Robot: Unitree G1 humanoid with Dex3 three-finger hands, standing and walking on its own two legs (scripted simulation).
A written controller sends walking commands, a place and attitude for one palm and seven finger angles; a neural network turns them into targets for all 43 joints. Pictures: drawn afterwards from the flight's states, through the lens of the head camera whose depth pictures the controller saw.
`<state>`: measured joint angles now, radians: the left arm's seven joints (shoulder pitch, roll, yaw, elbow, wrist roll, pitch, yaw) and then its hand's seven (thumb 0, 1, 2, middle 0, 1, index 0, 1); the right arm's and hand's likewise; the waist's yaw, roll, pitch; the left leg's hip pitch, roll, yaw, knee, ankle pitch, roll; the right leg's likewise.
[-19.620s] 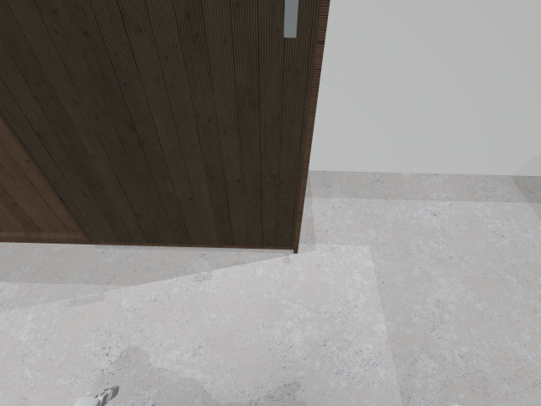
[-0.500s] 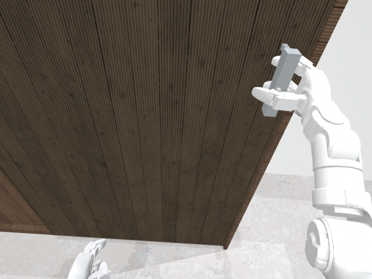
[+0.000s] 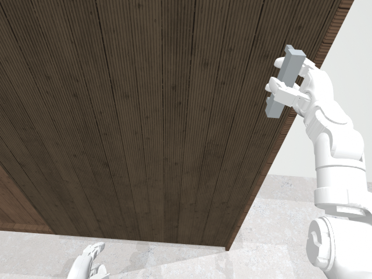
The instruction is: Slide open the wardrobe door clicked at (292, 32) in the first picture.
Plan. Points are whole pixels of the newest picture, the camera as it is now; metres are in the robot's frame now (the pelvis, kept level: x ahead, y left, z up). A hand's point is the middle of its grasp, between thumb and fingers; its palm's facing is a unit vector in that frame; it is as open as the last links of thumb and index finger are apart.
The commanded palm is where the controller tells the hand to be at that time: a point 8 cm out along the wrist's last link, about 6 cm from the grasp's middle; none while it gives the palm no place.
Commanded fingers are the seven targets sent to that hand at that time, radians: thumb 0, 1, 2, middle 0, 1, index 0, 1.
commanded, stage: grip the handle and tug to test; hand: right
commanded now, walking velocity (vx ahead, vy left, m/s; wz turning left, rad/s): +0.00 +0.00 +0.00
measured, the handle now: (280, 81) +0.47 -0.16 +0.25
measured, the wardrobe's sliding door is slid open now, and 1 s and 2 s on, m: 0.00 0.00 0.07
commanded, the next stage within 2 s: tug the door sideways, standing still in 0.52 s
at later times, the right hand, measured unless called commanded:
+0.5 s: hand (279, 91) +0.41 -0.14 +0.25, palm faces -0.01 +1.00 +0.01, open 6.5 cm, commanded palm +0.36 -0.20 +0.25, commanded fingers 0.00 -0.90 -0.90 0.45 1.40 0.45 1.40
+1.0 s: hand (276, 91) +0.41 -0.13 +0.25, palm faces +0.05 +1.00 -0.03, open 6.3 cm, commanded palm +0.39 -0.14 +0.25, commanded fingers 0.00 -0.90 -0.90 0.45 1.40 0.45 1.40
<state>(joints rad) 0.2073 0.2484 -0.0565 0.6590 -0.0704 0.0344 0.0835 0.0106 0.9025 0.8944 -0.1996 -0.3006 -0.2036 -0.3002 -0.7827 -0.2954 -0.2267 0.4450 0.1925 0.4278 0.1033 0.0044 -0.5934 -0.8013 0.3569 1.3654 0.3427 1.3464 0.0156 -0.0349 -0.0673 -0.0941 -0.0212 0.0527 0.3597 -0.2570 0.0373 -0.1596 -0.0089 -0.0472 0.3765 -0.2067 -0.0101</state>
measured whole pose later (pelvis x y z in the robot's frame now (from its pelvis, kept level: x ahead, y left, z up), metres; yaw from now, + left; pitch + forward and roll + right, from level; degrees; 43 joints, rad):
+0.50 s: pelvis +0.01 +0.01 +0.00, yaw +2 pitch +0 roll -1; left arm 0.21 0.26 -0.05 0.62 -0.08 0.05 0.07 0.01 0.90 0.89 -0.20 -0.30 -0.20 -0.30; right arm -0.64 -0.31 -0.29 0.27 0.20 0.44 0.09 -0.01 -0.67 -0.74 0.32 1.36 0.27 1.33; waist 0.04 -0.05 -0.07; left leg -0.09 -0.03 0.02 0.35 -0.26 0.04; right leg -0.13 -0.02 -0.08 0.35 -0.21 0.00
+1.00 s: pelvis +0.03 +0.00 +0.00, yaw -3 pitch +1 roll -1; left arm 0.11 0.23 -0.05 0.66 -0.06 0.04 0.06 0.01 0.90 0.89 -0.20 -0.30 -0.20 -0.30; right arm -0.73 -0.17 -0.13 0.17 0.16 0.57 0.00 -0.01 -0.66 -0.84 0.33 1.36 0.28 1.37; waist -0.06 -0.04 -0.06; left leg -0.08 0.00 0.09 0.40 -0.32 0.03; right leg -0.17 0.02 0.01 0.41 -0.25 -0.01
